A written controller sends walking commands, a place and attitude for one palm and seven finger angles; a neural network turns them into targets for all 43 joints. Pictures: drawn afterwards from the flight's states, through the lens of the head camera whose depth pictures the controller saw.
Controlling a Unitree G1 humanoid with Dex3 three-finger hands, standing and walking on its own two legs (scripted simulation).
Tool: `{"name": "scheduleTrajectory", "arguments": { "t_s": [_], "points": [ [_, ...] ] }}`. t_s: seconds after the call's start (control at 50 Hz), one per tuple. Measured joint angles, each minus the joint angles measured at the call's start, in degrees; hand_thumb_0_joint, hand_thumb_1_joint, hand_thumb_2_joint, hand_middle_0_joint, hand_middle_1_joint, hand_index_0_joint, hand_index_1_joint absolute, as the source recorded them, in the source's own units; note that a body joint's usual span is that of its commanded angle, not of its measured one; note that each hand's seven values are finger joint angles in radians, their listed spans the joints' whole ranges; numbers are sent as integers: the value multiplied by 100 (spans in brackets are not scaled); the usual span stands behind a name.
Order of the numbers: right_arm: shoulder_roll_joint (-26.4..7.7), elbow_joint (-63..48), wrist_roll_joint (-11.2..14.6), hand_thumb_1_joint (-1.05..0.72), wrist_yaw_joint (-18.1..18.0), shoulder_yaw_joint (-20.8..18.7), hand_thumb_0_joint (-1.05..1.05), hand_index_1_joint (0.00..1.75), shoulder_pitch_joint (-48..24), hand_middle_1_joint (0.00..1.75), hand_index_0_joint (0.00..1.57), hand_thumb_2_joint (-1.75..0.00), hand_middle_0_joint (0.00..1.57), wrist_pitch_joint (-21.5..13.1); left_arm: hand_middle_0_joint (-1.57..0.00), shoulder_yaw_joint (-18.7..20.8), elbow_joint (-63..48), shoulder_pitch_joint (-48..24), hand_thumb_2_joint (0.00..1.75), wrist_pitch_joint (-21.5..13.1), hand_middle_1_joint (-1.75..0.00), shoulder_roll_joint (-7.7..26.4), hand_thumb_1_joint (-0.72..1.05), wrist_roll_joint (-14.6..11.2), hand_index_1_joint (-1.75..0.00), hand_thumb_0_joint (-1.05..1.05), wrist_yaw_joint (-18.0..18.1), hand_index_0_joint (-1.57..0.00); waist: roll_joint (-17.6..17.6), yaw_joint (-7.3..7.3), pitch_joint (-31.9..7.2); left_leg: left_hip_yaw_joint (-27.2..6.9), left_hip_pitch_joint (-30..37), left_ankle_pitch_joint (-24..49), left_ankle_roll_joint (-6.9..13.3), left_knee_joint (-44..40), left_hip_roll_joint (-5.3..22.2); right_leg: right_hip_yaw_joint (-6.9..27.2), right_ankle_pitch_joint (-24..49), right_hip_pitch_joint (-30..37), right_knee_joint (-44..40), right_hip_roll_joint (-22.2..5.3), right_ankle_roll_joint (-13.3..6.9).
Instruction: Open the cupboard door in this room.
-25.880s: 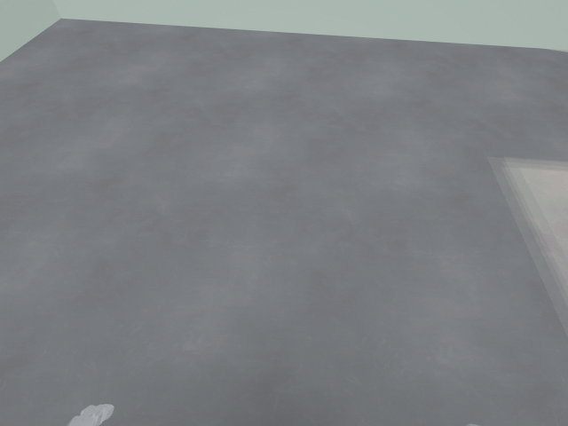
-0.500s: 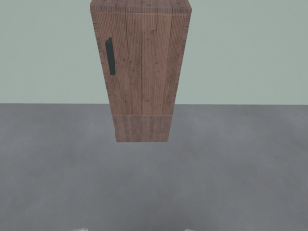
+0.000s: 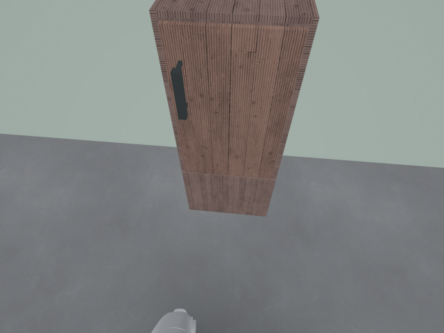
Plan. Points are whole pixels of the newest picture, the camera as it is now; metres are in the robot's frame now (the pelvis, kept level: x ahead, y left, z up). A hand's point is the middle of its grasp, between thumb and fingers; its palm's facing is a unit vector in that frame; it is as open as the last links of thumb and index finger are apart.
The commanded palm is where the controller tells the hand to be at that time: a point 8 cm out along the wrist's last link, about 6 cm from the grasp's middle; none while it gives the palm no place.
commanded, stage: take the last steps up to it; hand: left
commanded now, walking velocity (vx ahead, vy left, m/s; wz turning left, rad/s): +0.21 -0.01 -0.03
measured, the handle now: (181, 90) +0.70 +0.19 +0.01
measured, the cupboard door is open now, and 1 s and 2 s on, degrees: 0 0 0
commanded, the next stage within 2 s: come to a stop and stand still in 0.20 s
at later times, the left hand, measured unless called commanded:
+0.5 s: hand (147, 274) +0.25 +0.20 -0.17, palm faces -0.02 -0.96 -0.27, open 7.3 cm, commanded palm none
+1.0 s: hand out of the picture +0.13 +0.25 -0.18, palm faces +0.00 -0.96 -0.27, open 7.4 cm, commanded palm none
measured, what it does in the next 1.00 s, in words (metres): walks ahead: left foot, then right foot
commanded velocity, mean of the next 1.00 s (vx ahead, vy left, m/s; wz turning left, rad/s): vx -0.03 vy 0.01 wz -0.01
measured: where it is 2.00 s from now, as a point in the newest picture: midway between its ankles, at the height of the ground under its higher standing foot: outside the picture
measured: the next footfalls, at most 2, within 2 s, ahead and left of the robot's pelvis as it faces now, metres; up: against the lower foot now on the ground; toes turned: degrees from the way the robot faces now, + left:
left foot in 0.10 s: +0.13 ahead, +0.14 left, +0.00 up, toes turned +8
right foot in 0.44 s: +0.22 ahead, -0.07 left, +0.00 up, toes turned +3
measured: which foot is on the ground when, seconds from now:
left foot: up 0.00-0.08, down 0.10-0.48, up 0.50-0.78, down 0.80-1.00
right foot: down 0.00-0.10, up 0.12-0.42, down 0.44-1.00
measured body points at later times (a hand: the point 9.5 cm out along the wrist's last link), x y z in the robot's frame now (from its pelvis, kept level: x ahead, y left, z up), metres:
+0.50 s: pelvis +0.14 +0.01 -0.02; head +0.16 -0.01 +0.43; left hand +0.25 +0.25 -0.15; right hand +0.14 -0.22 -0.18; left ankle +0.10 +0.14 -0.74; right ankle +0.20 -0.10 -0.74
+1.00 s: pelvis +0.10 +0.06 -0.02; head +0.08 +0.03 +0.43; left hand +0.13 +0.30 -0.16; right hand +0.16 -0.18 -0.17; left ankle +0.10 +0.15 -0.74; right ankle +0.18 -0.07 -0.74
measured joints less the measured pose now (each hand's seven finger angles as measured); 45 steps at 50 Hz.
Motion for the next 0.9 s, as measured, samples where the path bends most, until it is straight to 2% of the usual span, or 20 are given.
{"name": "scheduleTrajectory", "arguments": {
  "t_s": [0.08, 0.12, 0.18, 0.22, 0.28, 0.34, 0.4, 0.44, 0.46, 0.5, 0.54, 0.6, 0.66, 0.74, 0.78, 0.8, 0.84, 0.9],
  "points": [
    [14, -165, -8, -91, -18, 78, 1, 29, -338, 29, 20, -90, 19, -164, -20, 3, 103, 160, 90, 55, -30, -41, 90, -10, -30, 1, -10, -20, -104, 130, 59, 259, 654, 109, 117, -1147, -179, 13, -511, -7, 542, -144, 202],
    [84, -244, -24, -91, -83, 103, 1, 29, -504, 29, 20, -90, 19, -334, -20, -1, 154, 102, 90, 125, -30, -19, 90, -43, -30, 1, -25, -20, -215, 115, 127, 361, 758, 92, 241, -1050, -241, 210, -967, -469, 1799, -268, 124],
    [234, -309, 0, -91, -160, 155, 1, 29, -572, 29, 20, -90, 19, -438, -20, 17, 127, -222, 90, 229, -30, 71, 90, -58, -30, 1, -17, -20, -286, 87, 150, 513, 1009, -266, 281, -979, -237, 523, -1197, -1466, 3935, -193, -13],
    [334, -281, -1, -91, -202, 182, 1, 29, -497, 29, 20, -90, 20, -466, -20, 66, 24, -530, 90, 245, -30, 167, 90, -41, -30, 1, -33, -20, -296, 18, 126, 561, 1289, -218, 223, -1272, -267, 513, -931, -1962, 4434, -207, -14],
    [336, -282, 63, -94, -304, 62, -2, 30, -326, 29, 20, -90, 20, -538, -20, 138, -262, -982, 90, 237, -29, 308, 91, -29, -30, 1, -35, -20, -316, -86, 34, 619, 1649, -126, 249, -1713, -355, 516, -539, -2450, 4220, -260, 27],
    [234, -191, 11, -95, -281, 70, -2, 30, -117, 29, 20, -90, 20, -466, -20, 187, -556, -1409, 90, 256, -29, 433, 91, -8, -30, 1, -11, -20, -300, -167, -59, 623, 1908, -132, 218, -1952, -412, 492, -214, -2595, 3477, -294, 60],
    [197, -34, -15, -94, -284, 97, -2, 30, 81, 29, 20, -90, 20, -347, -20, 193, -774, -1766, 90, 248, -29, 571, 93, -19, -30, 1, 14, -19, -259, -253, -52, 579, 2076, -276, 128, -1901, -418, 490, 168, -2369, 2464, -251, 76],
    [197, 85, -6, -93, -286, 106, -1, 30, 200, 29, 20, -90, 20, -249, -20, 166, -891, -1901, 90, 216, -29, 639, 92, -21, -30, 1, 24, -19, -253, -277, -29, 572, 2137, -489, 41, -1671, -415, 462, 728, -2031, 1669, -228, 84],
    [192, 148, 9, -93, -282, 105, -1, 30, 244, 29, 20, -90, 20, -200, -19, 151, -920, -1940, 90, 193, -29, 655, 92, -16, -30, 1, 36, -19, -230, -276, -27, 577, 2130, -629, -9, -1501, -389, 447, 706, -1894, 1493, -202, -32],
    [127, 220, 59, -92, -269, 79, 0, 29, 251, 29, 20, -90, 20, -74, -19, 90, -920, -2043, 90, 188, -29, 588, 92, -19, -30, 1, 50, -19, -3, -373, 31, 434, 2026, -943, -68, -1151, -261, 336, 491, -1853, 1577, -90, -182],
    [103, 222, 92, -92, -272, 60, 0, 29, 239, 29, 20, -90, 20, 67, -20, 41, -947, -2135, 90, 201, -29, 529, 92, -34, -30, 1, 52, -19, 69, -437, 101, 202, 1753, -1501, -79, -513, -321, 265, 461, -1830, 1535, -78, -247],
    [81, 184, 118, -91, -272, 52, 1, 29, 193, 29, 20, -90, 20, 173, -20, 15, -1007, -2270, 90, 282, -29, 432, 91, -22, -30, 1, 90, -20, 53, -423, 258, -82, 1325, -1774, -88, 457, -487, 240, 611, -1789, 1338, -112, -269],
    [43, 112, 116, -91, -250, 47, 1, 29, 133, 29, 20, -90, 20, 235, -20, 22, -1064, -2309, 90, 358, -30, 348, 91, -6, -30, 1, 107, -20, 24, -363, 366, -218, 1081, -1741, -121, 810, -562, 245, 769, -1793, 1160, -140, -240],
    [26, -20, 106, -91, -223, 59, 1, 29, 60, 29, 20, -90, 20, 220, -20, 64, -1056, -2214, 89, 437, -30, 343, 90, 22, -30, 1, 105, -20, -70, -299, 371, -237, 1110, -1483, -138, 333, -524, 272, 955, -1878, 1031, -156, -169],
    [-3, -245, 116, -91, -223, 74, 1, 29, 149, 29, 20, -90, 20, 148, -20, 27, -1060, -2021, 89, 478, -30, 374, 90, -3, -30, 1, 199, -20, -123, -336, 234, -130, 1400, -1070, -146, -625, -518, 333, 936, -2041, 1235, -204, -96],
    [-56, -400, 105, -91, -236, 71, 1, 29, 249, 29, 20, -90, 20, 94, -20, 8, -1071, -1902, 89, 506, -30, 363, 90, -34, -30, 1, 221, -20, -47, -381, 131, -107, 1558, -711, -86, -1117, -471, 307, 856, -2128, 1429, -203, -47],
    [-54, -575, 46, -91, -266, 73, 1, 29, 344, 29, 20, -90, 19, 84, -20, 14, -1033, -1721, 89, 599, -30, 394, 90, -67, -30, 1, 209, -20, -104, -334, 42, 17, 1610, -598, 110, -983, -562, 448, 566, -2140, 1712, -276, -29],
    [-38, -809, -4, -91, -259, 145, 1, 29, 425, 29, 20, -90, 19, 123, -20, 22, -1017, -1383, 89, 723, -30, 414, 90, -43, -30, 1, 136, -20, -22, -261, -151, 190, 1733, -672, 250, -966, -583, 749, -29, -2150, 2024, -133, -115]
  ]
}}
